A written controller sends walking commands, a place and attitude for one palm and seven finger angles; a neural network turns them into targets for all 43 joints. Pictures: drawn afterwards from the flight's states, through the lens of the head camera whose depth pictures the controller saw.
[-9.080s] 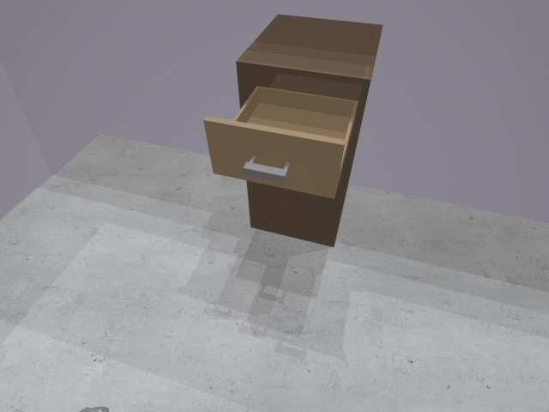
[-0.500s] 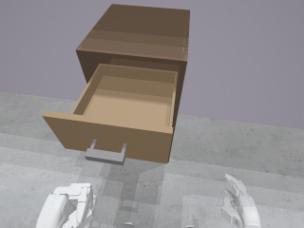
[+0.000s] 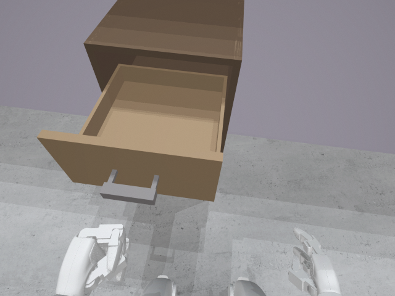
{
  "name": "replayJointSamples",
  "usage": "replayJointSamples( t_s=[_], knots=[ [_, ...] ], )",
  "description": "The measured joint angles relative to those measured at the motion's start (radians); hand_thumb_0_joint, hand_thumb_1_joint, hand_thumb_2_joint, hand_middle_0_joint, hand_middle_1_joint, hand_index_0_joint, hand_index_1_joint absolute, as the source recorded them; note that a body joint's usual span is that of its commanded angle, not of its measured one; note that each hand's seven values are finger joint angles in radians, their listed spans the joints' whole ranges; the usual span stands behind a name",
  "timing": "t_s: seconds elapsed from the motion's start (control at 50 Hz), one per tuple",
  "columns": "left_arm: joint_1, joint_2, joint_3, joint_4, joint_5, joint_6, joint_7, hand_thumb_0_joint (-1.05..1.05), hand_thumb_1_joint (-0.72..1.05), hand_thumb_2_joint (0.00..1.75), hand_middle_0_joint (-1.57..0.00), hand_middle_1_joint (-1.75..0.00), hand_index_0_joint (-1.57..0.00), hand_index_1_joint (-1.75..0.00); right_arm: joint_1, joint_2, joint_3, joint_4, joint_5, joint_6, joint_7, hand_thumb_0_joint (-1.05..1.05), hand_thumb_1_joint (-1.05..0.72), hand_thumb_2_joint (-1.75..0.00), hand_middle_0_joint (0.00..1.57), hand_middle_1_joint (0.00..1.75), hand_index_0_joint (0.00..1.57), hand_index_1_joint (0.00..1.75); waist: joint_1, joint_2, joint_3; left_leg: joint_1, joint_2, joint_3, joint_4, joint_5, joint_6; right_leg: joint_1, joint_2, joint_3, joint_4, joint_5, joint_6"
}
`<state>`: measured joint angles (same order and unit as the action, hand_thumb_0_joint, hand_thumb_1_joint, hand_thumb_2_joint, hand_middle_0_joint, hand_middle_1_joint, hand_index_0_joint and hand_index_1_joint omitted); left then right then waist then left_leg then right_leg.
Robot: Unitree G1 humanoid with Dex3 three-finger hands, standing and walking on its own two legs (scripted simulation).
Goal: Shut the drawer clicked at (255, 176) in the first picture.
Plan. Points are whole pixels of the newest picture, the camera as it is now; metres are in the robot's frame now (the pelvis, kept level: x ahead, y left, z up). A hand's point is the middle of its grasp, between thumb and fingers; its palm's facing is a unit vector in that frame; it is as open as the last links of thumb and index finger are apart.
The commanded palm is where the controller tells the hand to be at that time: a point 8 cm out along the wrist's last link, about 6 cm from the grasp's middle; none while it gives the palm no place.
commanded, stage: bring the fist close to the handle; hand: left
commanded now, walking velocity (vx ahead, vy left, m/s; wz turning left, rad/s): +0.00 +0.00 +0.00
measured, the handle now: (132, 184) +0.34 +0.16 +0.01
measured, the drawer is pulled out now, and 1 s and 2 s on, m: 0.29 0.29 0.20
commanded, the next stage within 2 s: push the drawer shut in 0.86 s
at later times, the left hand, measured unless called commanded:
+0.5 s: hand (140, 241) +0.22 +0.12 +0.01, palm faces -0.11 -0.99 -0.02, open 3.3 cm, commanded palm +0.21 +0.18 +0.02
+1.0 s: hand (140, 242) +0.22 +0.12 +0.01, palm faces -0.10 -0.99 -0.03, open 3.3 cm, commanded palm +0.21 +0.17 +0.02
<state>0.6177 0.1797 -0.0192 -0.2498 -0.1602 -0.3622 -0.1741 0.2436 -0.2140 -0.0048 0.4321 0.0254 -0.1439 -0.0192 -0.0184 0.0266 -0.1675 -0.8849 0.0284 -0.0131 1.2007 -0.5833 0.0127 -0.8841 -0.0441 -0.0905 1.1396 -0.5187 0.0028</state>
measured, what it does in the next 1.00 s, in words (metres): stands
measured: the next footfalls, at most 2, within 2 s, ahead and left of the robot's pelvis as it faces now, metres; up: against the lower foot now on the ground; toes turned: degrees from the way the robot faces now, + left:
none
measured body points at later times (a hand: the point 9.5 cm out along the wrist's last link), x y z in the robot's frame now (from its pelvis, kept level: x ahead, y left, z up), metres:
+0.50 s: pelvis -0.01 +0.00 -0.03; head +0.08 +0.01 +0.41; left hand +0.22 +0.18 +0.01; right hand +0.18 -0.23 -0.10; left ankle +0.00 +0.11 -0.65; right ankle +0.02 -0.13 -0.65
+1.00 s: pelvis +0.00 -0.01 -0.03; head +0.09 +0.00 +0.41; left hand +0.22 +0.18 +0.01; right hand +0.19 -0.24 -0.11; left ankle +0.00 +0.11 -0.65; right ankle +0.02 -0.13 -0.65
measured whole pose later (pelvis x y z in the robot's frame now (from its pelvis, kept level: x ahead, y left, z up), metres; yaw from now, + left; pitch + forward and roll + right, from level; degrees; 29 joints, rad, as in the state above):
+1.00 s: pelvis +0.00 -0.01 -0.03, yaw +0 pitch +21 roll -2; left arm 0.43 0.18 -0.03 -0.13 -0.13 -0.40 -0.12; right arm 0.21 -0.22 0.01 0.42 0.01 -0.09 -0.01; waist -0.03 0.03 -0.19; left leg -1.08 0.03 -0.02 1.34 -0.62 0.00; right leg -1.08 -0.05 -0.09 1.28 -0.56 -0.01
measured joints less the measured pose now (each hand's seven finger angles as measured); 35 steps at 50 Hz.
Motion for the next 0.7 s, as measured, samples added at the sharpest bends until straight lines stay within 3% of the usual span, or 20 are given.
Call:
replayJointSamples(
  t_s=[0.16,0.5,0.7],
  knots=[
    [-0.059,-0.002,-0.007,0.045,0.015,-0.028,0.02,0.02,0.9,0.89,-1.4,-1.6,-1.4,-1.6,-0.011,-0.004,0.009,0.0,-0.009,0.008,0.003,0.01,-0.9,-0.9,0.2,0.3,0.2,0.3,0.0,0.001,-0.005,-0.074,-0.001,-0.001,0.055,-0.014,0.001,-0.074,-0.003,0.001,0.055,-0.014,0.0],
    [-0.226,-0.001,-0.007,0.15,0.032,-0.02,0.049,0.02,0.9,0.89,-1.4,-1.6,-1.4,-1.6,-0.025,-0.012,0.021,0.005,-0.021,0.03,0.011,0.01,-0.9,-0.9,0.21,0.3,0.2,0.3,-0.011,-0.002,-0.019,-0.197,0.0,-0.005,0.135,-0.035,-0.002,-0.199,-0.004,0.001,0.138,-0.036,-0.006],
    [-0.21,0.001,-0.006,0.121,0.021,-0.009,0.052,0.02,0.9,0.89,-1.39,-1.6,-1.4,-1.6,-0.021,-0.015,0.012,0.005,-0.015,0.048,0.014,0.01,-0.9,-0.9,0.2,0.3,0.2,0.3,-0.013,0.005,-0.018,-0.192,0.0,-0.005,0.124,-0.034,-0.003,-0.195,-0.004,0.002,0.128,-0.036,-0.006]
  ],
)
